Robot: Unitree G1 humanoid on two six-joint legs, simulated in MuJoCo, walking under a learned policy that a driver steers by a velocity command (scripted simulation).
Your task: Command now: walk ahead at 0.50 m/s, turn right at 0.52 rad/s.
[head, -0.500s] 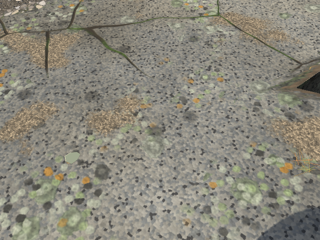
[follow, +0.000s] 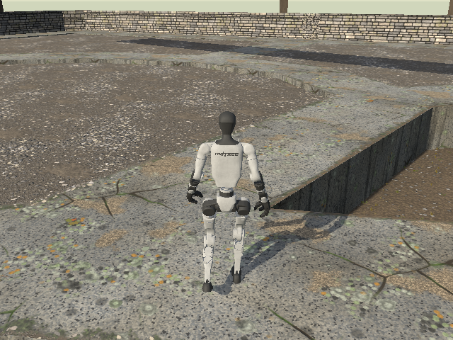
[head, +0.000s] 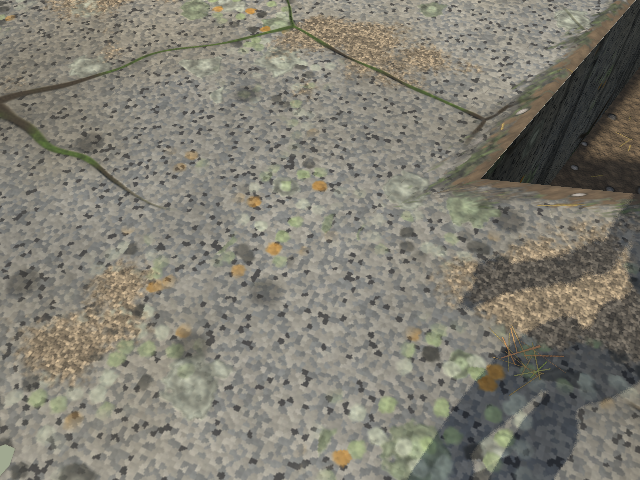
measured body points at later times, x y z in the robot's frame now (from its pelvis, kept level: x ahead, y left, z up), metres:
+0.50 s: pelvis +0.21 +0.03 +0.01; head +0.24 +0.03 +0.46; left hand +0.35 +0.28 -0.12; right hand +0.35 -0.23 -0.09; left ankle +0.32 +0.11 -0.72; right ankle +0.13 -0.10 -0.68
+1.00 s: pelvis +0.25 -0.01 +0.01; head +0.26 -0.01 +0.46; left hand +0.34 +0.23 -0.13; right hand +0.33 -0.27 -0.13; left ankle +0.32 +0.12 -0.72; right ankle +0.20 -0.13 -0.72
